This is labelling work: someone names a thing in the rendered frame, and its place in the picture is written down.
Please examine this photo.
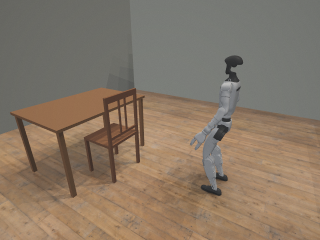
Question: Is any robot left hand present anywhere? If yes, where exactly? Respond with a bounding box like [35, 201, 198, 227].
[190, 131, 207, 150]

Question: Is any robot head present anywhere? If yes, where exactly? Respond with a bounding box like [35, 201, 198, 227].
[224, 55, 243, 83]

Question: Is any robot left upper arm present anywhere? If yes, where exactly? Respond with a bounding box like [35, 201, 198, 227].
[220, 82, 233, 116]

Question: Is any right robot thigh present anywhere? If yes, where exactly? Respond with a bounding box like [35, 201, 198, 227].
[212, 125, 221, 155]

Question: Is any chair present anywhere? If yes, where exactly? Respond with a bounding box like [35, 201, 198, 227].
[84, 88, 140, 183]

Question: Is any table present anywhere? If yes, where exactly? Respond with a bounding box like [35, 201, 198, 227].
[10, 87, 145, 198]

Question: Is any robot left forearm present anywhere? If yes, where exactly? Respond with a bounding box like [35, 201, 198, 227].
[202, 107, 226, 136]

